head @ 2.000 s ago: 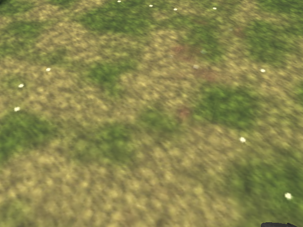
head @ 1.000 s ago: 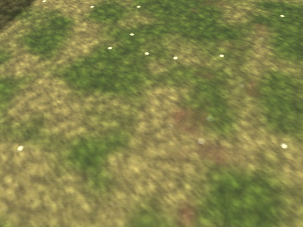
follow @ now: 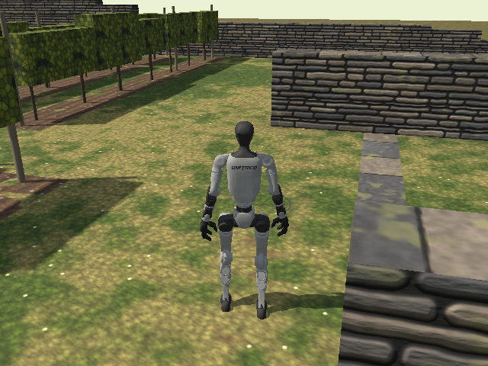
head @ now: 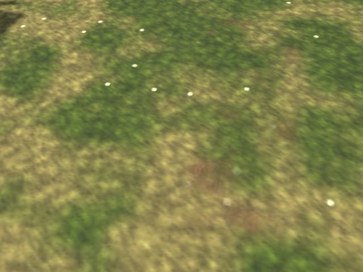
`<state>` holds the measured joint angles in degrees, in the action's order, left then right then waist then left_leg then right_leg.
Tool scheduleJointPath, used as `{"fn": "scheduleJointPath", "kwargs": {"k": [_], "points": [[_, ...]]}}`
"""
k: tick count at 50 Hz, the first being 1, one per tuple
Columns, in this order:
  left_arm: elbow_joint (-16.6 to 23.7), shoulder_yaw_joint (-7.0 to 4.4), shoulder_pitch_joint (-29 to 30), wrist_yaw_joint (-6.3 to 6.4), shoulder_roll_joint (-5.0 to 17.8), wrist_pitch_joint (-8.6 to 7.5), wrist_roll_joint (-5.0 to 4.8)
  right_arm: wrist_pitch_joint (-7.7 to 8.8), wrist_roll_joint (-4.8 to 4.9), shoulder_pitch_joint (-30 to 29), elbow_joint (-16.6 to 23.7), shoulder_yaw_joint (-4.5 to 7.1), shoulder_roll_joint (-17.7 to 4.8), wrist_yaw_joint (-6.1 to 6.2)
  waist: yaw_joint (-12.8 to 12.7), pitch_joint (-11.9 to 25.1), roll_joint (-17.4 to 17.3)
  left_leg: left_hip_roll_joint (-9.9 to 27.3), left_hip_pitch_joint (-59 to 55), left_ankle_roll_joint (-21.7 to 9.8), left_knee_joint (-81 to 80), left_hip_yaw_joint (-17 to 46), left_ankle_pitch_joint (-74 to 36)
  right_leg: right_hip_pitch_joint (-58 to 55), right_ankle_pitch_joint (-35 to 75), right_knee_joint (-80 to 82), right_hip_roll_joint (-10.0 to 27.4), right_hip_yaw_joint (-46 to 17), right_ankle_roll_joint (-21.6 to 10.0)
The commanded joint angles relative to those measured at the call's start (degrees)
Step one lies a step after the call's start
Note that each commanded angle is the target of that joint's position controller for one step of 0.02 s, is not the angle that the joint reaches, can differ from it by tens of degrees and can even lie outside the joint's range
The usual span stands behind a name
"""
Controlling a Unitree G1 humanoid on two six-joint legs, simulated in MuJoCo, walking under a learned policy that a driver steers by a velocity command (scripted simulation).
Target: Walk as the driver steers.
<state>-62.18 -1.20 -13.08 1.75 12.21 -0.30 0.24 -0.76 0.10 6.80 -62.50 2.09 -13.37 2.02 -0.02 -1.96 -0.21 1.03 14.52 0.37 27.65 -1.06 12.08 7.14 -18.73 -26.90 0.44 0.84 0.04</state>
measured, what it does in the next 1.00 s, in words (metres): stands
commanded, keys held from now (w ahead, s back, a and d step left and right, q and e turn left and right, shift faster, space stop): no key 1.00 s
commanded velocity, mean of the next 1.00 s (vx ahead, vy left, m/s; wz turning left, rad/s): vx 0.00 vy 0.00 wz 0.00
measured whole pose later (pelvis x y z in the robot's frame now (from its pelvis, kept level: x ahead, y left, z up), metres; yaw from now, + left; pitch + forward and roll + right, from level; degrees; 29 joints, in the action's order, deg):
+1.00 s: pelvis +0.00 +0.00 +0.00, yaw +0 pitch -1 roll +0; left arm -62.5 -0.8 -19.7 2.4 9.5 -0.9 0.1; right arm -0.8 0.3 11.1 -65.2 1.9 -11.0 2.7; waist 0.3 -1.8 -0.2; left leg 1.2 15.3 0.5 27.9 -0.6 12.1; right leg 7.5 -18.6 -26.7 0.3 1.3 0.0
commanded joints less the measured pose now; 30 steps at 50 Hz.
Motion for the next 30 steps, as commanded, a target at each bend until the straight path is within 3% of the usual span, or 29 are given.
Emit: {"fn": "scheduleJointPath", "kwargs": {"k": [1,30], "points": [[0.9,-0.93,-3.2,0.24,5.9,-0.25,0.03,0.32,-0.02,0.2,1.2,1.0,-6.1,0.26,0.0,1.4,0.7,1.7,-6.4,-2.1,-2.3,1.6,-12.2,6.1,12.2,5.4,2.1,-1.5,-1.0],[0.0,-0.41,-9.1,0.7,3.4,-0.64,-0.07,0.26,0.07,4.0,-1.5,0.68,-4.1,0.69,0.3,-0.7,0.3,1.4,-5.0,-1.8,-3.2,1.7,-7.8,8.0,6.8,6.5,1.4,-0.9,-0.9]]}}
Keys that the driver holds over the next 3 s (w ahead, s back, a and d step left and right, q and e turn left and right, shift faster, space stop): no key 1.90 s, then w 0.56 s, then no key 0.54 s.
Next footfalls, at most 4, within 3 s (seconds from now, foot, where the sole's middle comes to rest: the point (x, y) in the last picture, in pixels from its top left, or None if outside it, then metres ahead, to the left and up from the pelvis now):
2.64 right None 0.47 -0.09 -0.77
3.00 left None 0.43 0.14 -0.77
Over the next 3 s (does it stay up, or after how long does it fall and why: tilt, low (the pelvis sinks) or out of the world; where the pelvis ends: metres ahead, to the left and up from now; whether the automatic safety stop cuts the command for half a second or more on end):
stays up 0.36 0.00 -0.01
